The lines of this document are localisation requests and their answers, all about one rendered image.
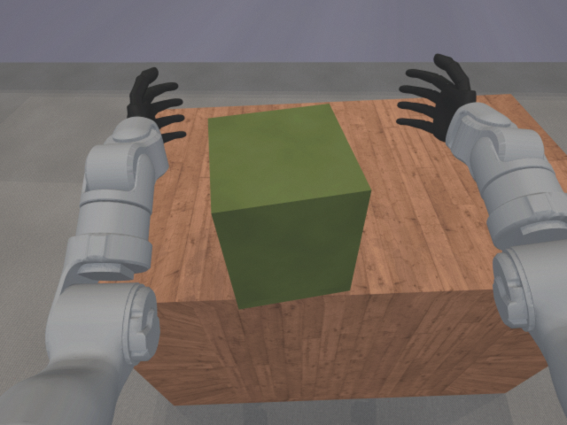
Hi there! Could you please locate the robot right hand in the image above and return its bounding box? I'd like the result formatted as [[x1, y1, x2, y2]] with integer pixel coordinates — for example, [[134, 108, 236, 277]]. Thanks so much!
[[396, 54, 477, 142]]

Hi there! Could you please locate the robot left upper arm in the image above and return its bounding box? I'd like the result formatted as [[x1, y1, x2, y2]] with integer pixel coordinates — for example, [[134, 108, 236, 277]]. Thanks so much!
[[0, 282, 160, 425]]

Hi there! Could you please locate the carton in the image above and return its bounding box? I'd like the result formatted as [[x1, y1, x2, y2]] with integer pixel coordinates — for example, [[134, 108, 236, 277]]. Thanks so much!
[[208, 104, 371, 309]]

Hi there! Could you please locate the right robot forearm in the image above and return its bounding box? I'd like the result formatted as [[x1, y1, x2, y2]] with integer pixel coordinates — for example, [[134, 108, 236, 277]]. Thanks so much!
[[446, 102, 567, 251]]

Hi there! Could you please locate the left robot forearm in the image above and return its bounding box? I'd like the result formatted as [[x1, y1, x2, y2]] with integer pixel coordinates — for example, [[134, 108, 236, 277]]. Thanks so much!
[[45, 117, 169, 359]]

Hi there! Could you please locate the robot right upper arm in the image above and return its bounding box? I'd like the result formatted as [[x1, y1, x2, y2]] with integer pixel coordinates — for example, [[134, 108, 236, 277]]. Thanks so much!
[[493, 239, 567, 418]]

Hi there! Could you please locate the robot left hand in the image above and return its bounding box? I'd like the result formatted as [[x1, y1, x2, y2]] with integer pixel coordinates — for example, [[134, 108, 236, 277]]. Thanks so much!
[[127, 67, 186, 143]]

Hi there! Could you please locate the pedestal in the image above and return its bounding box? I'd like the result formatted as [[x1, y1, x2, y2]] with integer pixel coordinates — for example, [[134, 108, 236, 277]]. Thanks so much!
[[98, 94, 567, 406]]

